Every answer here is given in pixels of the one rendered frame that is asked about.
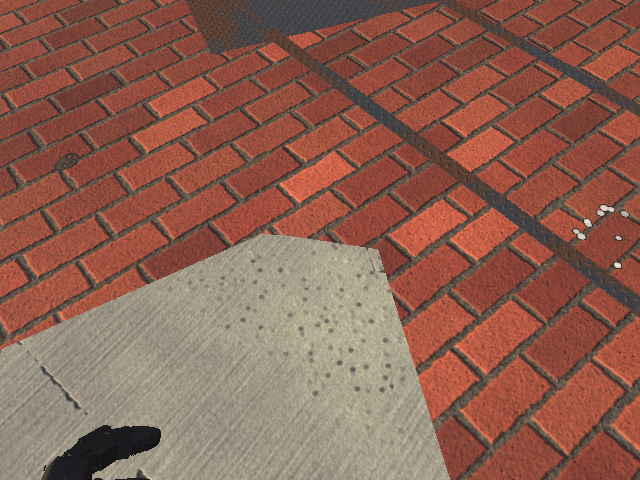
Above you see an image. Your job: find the left robot hand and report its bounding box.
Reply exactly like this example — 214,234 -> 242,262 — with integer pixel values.
41,425 -> 161,480

